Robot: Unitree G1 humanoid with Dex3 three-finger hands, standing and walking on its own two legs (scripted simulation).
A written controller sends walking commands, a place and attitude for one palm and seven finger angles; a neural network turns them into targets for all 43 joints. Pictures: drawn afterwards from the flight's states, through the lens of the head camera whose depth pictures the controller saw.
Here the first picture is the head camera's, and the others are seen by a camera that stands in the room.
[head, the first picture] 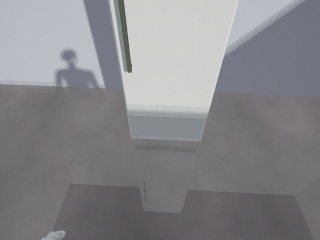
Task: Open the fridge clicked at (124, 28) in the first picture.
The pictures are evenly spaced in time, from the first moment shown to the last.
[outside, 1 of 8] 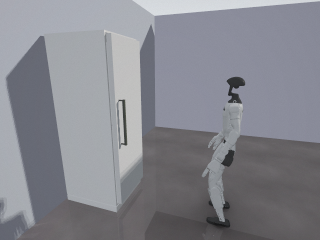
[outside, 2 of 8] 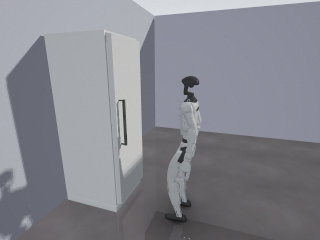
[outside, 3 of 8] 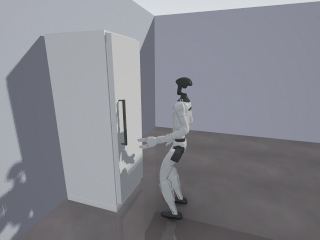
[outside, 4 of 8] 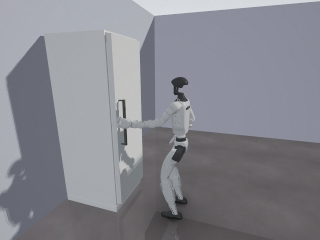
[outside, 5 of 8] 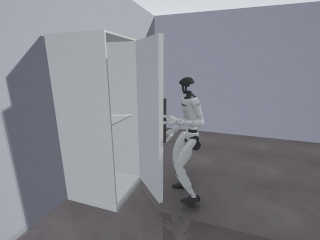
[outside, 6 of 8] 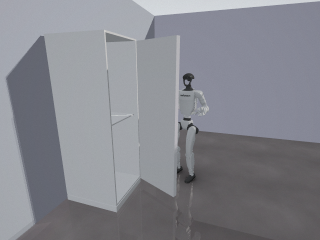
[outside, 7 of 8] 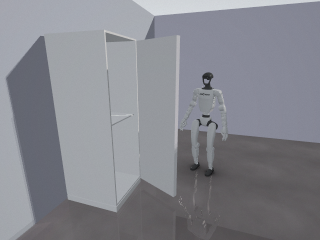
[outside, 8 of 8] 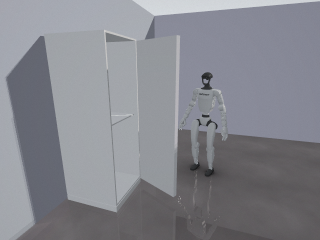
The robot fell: no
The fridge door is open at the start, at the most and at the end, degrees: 0 75 65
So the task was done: yes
